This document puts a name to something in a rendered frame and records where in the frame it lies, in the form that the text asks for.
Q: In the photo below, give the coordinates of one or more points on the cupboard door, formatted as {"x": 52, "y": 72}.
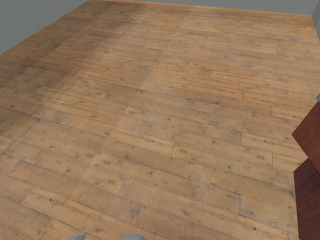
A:
{"x": 307, "y": 135}

